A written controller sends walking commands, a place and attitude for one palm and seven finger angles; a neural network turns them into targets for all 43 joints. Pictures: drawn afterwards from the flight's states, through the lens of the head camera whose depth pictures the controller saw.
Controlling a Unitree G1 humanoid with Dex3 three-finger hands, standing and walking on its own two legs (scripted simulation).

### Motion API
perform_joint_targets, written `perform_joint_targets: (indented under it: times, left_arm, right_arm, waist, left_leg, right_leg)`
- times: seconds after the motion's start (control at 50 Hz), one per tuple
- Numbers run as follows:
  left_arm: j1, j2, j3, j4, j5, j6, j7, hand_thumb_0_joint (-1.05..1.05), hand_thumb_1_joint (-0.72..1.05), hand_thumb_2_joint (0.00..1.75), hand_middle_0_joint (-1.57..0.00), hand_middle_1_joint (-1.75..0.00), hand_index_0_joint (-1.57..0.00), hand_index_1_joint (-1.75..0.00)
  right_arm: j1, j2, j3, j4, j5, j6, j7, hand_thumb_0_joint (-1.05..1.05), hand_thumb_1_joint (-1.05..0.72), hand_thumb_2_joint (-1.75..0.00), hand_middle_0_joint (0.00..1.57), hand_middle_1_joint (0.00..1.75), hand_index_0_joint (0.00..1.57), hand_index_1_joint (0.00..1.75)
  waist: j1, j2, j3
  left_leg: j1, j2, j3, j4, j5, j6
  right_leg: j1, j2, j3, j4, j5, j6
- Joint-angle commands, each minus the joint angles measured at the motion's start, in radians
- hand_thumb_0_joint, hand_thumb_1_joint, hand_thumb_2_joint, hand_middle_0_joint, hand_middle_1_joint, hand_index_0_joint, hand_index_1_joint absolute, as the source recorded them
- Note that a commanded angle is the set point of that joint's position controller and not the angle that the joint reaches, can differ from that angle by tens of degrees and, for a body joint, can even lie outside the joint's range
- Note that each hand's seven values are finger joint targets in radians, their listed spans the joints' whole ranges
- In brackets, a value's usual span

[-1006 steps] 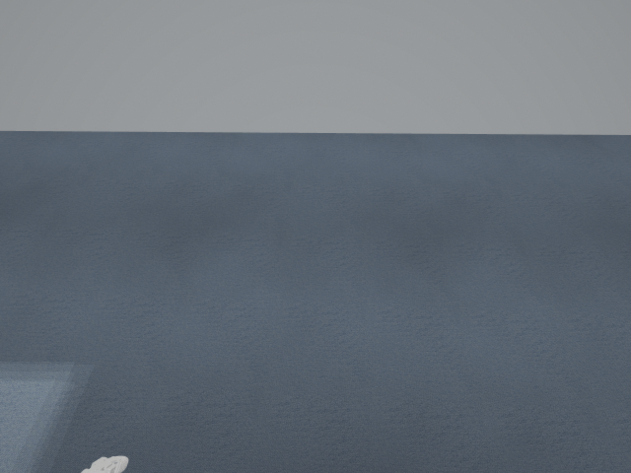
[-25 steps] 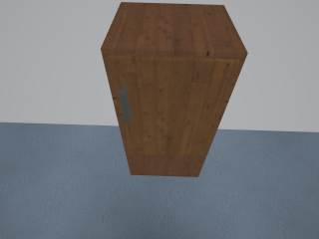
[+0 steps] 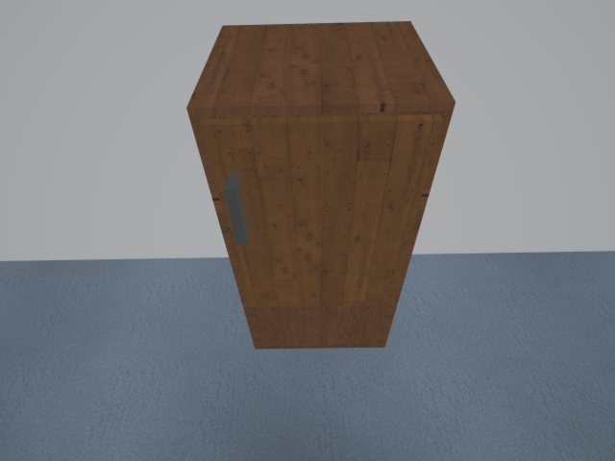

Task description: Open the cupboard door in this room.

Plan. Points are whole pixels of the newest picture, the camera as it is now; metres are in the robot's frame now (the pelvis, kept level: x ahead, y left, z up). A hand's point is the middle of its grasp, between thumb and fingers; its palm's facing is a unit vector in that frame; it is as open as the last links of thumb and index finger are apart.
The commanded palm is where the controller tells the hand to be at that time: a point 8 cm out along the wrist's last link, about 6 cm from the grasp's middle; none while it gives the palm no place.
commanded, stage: look again from close up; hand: left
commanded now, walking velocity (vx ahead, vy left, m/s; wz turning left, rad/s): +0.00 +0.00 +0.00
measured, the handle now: (238, 207) +0.57 +0.18 -0.03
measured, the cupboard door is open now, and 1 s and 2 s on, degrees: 0 0 0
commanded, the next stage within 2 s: raise the hand with hooked fingers in 0.12 s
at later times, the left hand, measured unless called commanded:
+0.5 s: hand (186, 403) +0.19 +0.17 -0.01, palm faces +0.12 -0.99 -0.03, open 7.9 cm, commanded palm +0.12 +0.23 -0.06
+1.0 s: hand (161, 416) +0.19 +0.22 -0.05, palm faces +0.04 -1.00 -0.04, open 10.7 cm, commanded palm +0.16 +0.27 -0.05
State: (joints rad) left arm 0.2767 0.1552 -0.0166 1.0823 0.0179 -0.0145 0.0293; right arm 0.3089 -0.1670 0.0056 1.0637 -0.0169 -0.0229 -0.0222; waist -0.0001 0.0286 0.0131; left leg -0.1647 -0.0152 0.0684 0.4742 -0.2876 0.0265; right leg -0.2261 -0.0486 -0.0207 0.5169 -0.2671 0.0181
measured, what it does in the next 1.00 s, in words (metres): lowers itself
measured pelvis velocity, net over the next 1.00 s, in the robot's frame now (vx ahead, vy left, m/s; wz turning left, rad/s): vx -0.04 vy -0.02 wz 0.04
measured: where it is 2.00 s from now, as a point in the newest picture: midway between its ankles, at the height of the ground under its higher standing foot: outside the picture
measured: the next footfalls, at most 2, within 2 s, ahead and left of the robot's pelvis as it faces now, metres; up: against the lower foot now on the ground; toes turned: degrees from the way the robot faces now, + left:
none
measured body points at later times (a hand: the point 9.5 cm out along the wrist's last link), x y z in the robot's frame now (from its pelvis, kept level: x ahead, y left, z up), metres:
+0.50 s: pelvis -0.02 -0.02 -0.05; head +0.01 -0.02 +0.40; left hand +0.18 +0.22 -0.01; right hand +0.18 -0.28 -0.10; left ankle -0.02 +0.10 -0.74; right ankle +0.01 -0.13 -0.74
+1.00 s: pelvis -0.04 -0.02 -0.10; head +0.04 -0.01 +0.35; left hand +0.18 +0.27 -0.05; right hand +0.13 -0.23 -0.19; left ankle -0.02 +0.10 -0.74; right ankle +0.01 -0.13 -0.74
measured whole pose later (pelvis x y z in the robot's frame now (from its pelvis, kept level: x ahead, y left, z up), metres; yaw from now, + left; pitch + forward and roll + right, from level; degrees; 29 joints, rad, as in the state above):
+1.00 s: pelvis -0.04 -0.02 -0.10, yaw +2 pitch +16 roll -2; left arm 0.28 0.29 0.30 0.11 -0.34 -0.32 -0.40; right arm 0.25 -0.18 0.02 0.58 0.03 -0.22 -0.05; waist 0.00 0.03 -0.14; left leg -0.95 0.04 -0.03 1.22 -0.55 0.00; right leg -0.95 -0.02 -0.10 1.16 -0.50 -0.02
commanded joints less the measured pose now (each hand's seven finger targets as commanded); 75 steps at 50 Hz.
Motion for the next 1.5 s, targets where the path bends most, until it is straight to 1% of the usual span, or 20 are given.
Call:
perform_joint_targets:
  times: [0.0, 0.18, 0.2, 0.22, 0.24, 0.26, 0.28, 0.3, 0.32, 0.34, 0.36, 0.4, 0.46, 0.56, 0.64, 0.72, 0.86, 0.92, 1.12, 1.48]
  left_arm:
    - [0.027, 0.122, 0.028, -0.036, -0.004, -0.013, 0.003, 0.00, 0.90, 0.90, -0.20, -0.30, -0.20, -0.30]
    - [0.016, 0.141, 0.035, -0.024, -0.004, -0.019, 0.003, 0.00, 0.90, 0.90, -0.20, -0.30, -0.20, -0.30]
    - [0.125, 0.131, 0.033, 0.021, -0.001, -0.023, 0.046, 0.00, 0.90, 0.90, -0.20, -0.30, -0.20, -0.30]
    - [-0.643, 0.361, 0.184, -1.514, -0.196, -0.251, 0.037, 0.00, 0.88, 0.89, -0.20, -0.32, -0.20, -0.32]
    - [-0.151, 0.305, 0.184, -1.234, -0.113, -0.202, 0.076, 0.00, 0.85, 0.88, -0.20, -0.33, -0.20, -0.33]
    - [0.118, 0.060, 0.057, -1.064, -0.161, -0.077, 0.095, 0.00, 0.83, 0.87, -0.21, -0.34, -0.21, -0.34]
    - [0.032, 0.042, 0.084, -1.051, -0.184, -0.089, 0.080, 0.00, 0.81, 0.86, -0.21, -0.36, -0.21, -0.36]
    - [-0.035, 0.097, 0.136, -1.065, -0.192, -0.147, 0.059, 0.00, 0.78, 0.85, -0.21, -0.37, -0.21, -0.37]
    - [0.019, 0.127, 0.205, -0.993, -0.195, -0.214, 0.027, 0.00, 0.76, 0.84, -0.21, -0.39, -0.21, -0.39]
    - [0.155, 0.061, 0.199, -0.906, -0.213, -0.285, -0.023, 0.00, 0.74, 0.83, -0.21, -0.40, -0.21, -0.40]
    - [0.257, 0.045, 0.214, -0.832, -0.221, -0.358, -0.079, 0.00, 0.71, 0.82, -0.21, -0.42, -0.21, -0.42]
    - [0.314, 0.023, 0.220, -0.818, -0.256, -0.530, -0.207, 0.00, 0.67, 0.80, -0.22, -0.45, -0.22, -0.45]
    - [0.296, 0.134, 0.298, -0.793, -0.286, -0.695, -0.406, 0.00, 0.60, 0.77, -0.22, -0.50, -0.22, -0.50]
    - [0.054, 0.209, 0.343, -1.128, -0.398, -0.550, -0.457, 0.00, 0.48, 0.72, -0.23, -0.57, -0.23, -0.57]
    - [-0.015, 0.221, 0.330, -1.377, -0.341, -0.557, -0.382, 0.00, 0.39, 0.68, -0.24, -0.63, -0.24, -0.63]
    - [-0.078, 0.218, 0.284, -1.324, -0.320, -0.524, -0.396, 0.00, 0.29, 0.64, -0.24, -0.69, -0.24, -0.69]
    - [0.035, 0.291, 0.424, -1.139, -0.387, -0.353, -0.447, 0.00, 0.13, 0.57, -0.25, -0.80, -0.25, -0.80]
    - [0.015, 0.284, 0.435, -1.158, -0.394, -0.363, -0.420, 0.00, 0.06, 0.54, -0.26, -0.84, -0.26, -0.84]
    - [-0.079, 0.302, 0.407, -1.134, -0.377, -0.455, -0.422, 0.00, -0.17, 0.44, -0.28, -0.99, -0.28, -0.99]
    - [-0.272, 0.398, 0.466, -1.053, -0.380, -0.387, -0.468, 0.00, -0.50, 0.30, -0.30, -1.20, -0.30, -1.20]
  right_arm:
    - [0.032, -0.107, -0.015, -0.033, 0.003, -0.017, -0.003, 0.00, -0.90, -0.90, 0.20, 0.30, 0.20, 0.30]
    - [0.008, -0.118, -0.017, -0.005, 0.005, -0.022, -0.009, 0.00, -0.90, -0.90, 0.20, 0.30, 0.20, 0.30]
    - [-0.074, -0.128, -0.023, -0.062, 0.016, -0.017, 0.000, 0.00, -0.90, -0.90, 0.20, 0.30, 0.20, 0.30]
    - [-0.051, -0.276, -0.048, -0.391, 0.063, -0.170, -0.045, 0.00, -0.90, -0.90, 0.20, 0.30, 0.20, 0.30]
    - [-0.137, -0.192, -0.036, -0.337, 0.046, -0.247, -0.086, 0.00, -0.90, -0.90, 0.20, 0.30, 0.20, 0.30]
    - [-0.154, -0.149, -0.045, -0.337, 0.065, -0.273, -0.078, 0.00, -0.90, -0.90, 0.20, 0.30, 0.20, 0.30]
    - [-0.117, -0.170, -0.046, -0.327, 0.067, -0.277, -0.073, 0.00, -0.90, -0.90, 0.20, 0.30, 0.20, 0.30]
    - [-0.145, -0.196, -0.062, -0.388, 0.056, -0.291, -0.068, 0.00, -0.90, -0.90, 0.20, 0.30, 0.20, 0.30]
    - [-0.128, -0.208, -0.079, -0.400, 0.038, -0.296, -0.061, 0.00, -0.90, -0.90, 0.20, 0.30, 0.20, 0.30]
    - [-0.142, -0.195, -0.084, -0.440, 0.027, -0.303, -0.050, 0.00, -0.90, -0.90, 0.20, 0.30, 0.20, 0.30]
    - [-0.156, -0.189, -0.092, -0.474, 0.029, -0.311, -0.031, 0.00, -0.90, -0.90, 0.20, 0.30, 0.20, 0.30]
    - [-0.176, -0.185, -0.105, -0.532, 0.017, -0.318, 0.004, 0.00, -0.90, -0.90, 0.20, 0.30, 0.20, 0.30]
    - [-0.185, -0.206, -0.125, -0.612, 0.026, -0.317, 0.035, 0.00, -0.90, -0.90, 0.20, 0.30, 0.20, 0.30]
    - [-0.194, -0.218, -0.108, -0.763, 0.048, -0.284, -0.006, 0.00, -0.90, -0.90, 0.20, 0.30, 0.20, 0.30]
    - [-0.121, -0.195, -0.102, -0.714, 0.036, -0.265, -0.023, 0.00, -0.90, -0.90, 0.20, 0.30, 0.20, 0.30]
    - [-0.116, -0.204, -0.078, -0.661, 0.036, -0.266, -0.038, 0.00, -0.90, -0.90, 0.20, 0.30, 0.20, 0.30]
    - [-0.161, -0.197, -0.067, -0.670, 0.055, -0.260, -0.048, 0.00, -0.90, -0.90, 0.20, 0.30, 0.20, 0.30]
    - [-0.151, -0.191, -0.064, -0.676, 0.052, -0.260, -0.043, 0.00, -0.90, -0.90, 0.20, 0.30, 0.20, 0.30]
    - [-0.089, -0.232, -0.066, -0.664, 0.051, -0.282, -0.045, 0.00, -0.90, -0.90, 0.20, 0.30, 0.20, 0.30]
    - [-0.058, -0.256, -0.045, -0.677, 0.050, -0.239, -0.043, 0.00, -0.90, -0.90, 0.20, 0.30, 0.20, 0.30]
  waist:
    - [0.000, -0.039, 0.064]
    - [0.002, -0.033, 0.039]
    - [0.042, -0.192, 0.042]
    - [-0.081, 0.029, -0.458]
    - [0.019, 0.185, -0.421]
    - [-0.008, 0.164, -0.200]
    - [-0.045, 0.023, -0.064]
    - [-0.055, -0.023, 0.036]
    - [-0.051, -0.108, 0.006]
    - [-0.011, -0.164, 0.004]
    - [0.031, -0.121, -0.016]
    - [0.063, -0.209, -0.107]
    - [0.073, -0.118, -0.192]
    - [0.040, -0.086, -0.332]
    - [-0.009, 0.047, -0.414]
    - [-0.051, 0.063, -0.352]
    - [0.033, -0.006, -0.431]
    - [0.028, -0.042, -0.425]
    - [0.003, 0.019, -0.376]
    - [-0.009, 0.101, -0.384]
  left_leg:
    - [-0.083, 0.109, -0.118, -0.137, 0.057, 0.014]
    - [-0.035, 0.115, -0.099, -0.108, 0.173, 0.008]
    - [-0.099, 0.140, -0.060, 0.089, 0.212, -0.023]
    - [0.128, 0.015, -0.064, -0.043, 0.311, 0.005]
    - [0.164, 0.041, -0.045, -0.040, 0.423, 0.006]
    - [0.014, 0.041, -0.065, -0.045, 0.334, -0.039]
    - [-0.073, 0.033, -0.073, -0.014, 0.221, -0.028]
    - [-0.161, 0.018, -0.089, 0.032, 0.117, -0.019]
    - [-0.220, 0.013, -0.081, 0.082, 0.055, -0.019]
    - [-0.302, 0.008, -0.076, 0.135, 0.010, -0.025]
    - [-0.363, -0.004, -0.064, 0.190, 0.005, -0.036]
    - [-0.495, -0.014, -0.052, 0.328, 0.005, -0.043]
    - [-0.649, -0.029, -0.034, 0.504, -0.006, -0.040]
    - [-0.733, -0.027, -0.039, 0.605, -0.101, -0.011]
    - [-0.648, 0.012, -0.069, 0.643, 0.033, 0.002]
    - [-0.677, 0.021, -0.097, 0.651, -0.015, 0.004]
    - [-0.710, 0.009, -0.102, 0.591, -0.005, -0.004]
    - [-0.707, 0.008, -0.104, 0.562, -0.005, -0.004]
    - [-0.642, 0.009, -0.112, 0.500, -0.072, -0.005]
    - [-0.535, 0.018, -0.134, 0.461, 0.036, -0.029]
  right_leg:
    - [0.002, -0.046, 0.078, -0.101, 0.047, -0.054]
    - [0.029, -0.061, 0.077, -0.093, 0.188, -0.057]
    - [0.045, -0.115, 0.115, -0.093, 0.551, -0.034]
    - [0.127, -0.014, 0.046, -0.011, 0.437, -0.052]
    - [0.093, 0.036, 0.023, 0.026, 0.244, -0.071]
    - [-0.024, 0.036, -0.046, 0.012, 0.100, -0.056]
    - [-0.097, 0.034, -0.072, 0.001, 0.093, -0.038]
    - [-0.184, 0.035, -0.075, 0.004, 0.033, -0.032]
    - [-0.248, 0.037, -0.089, 0.028, -0.041, -0.029]
    - [-0.303, 0.043, -0.099, 0.084, -0.103, -0.030]
    - [-0.324, 0.040, -0.090, 0.143, -0.114, -0.040]
    - [-0.387, 0.045, -0.069, 0.287, -0.084, -0.045]
    - [-0.436, 0.026, 0.027, 0.423, -0.042, -0.060]
    - [-0.469, 0.029, 0.115, 0.415, -0.249, -0.036]
    - [-0.494, 0.051, 0.062, 0.486, -0.009, -0.040]
    - [-0.579, 0.067, 0.023, 0.494, -0.076, -0.043]
    - [-0.439, 0.057, 0.025, 0.451, -0.119, -0.038]
    - [-0.441, 0.052, 0.010, 0.444, -0.126, -0.030]
    - [-0.535, 0.057, -0.033, 0.450, -0.182, -0.042]
    - [-0.531, 0.076, -0.065, 0.449, -0.069, -0.052]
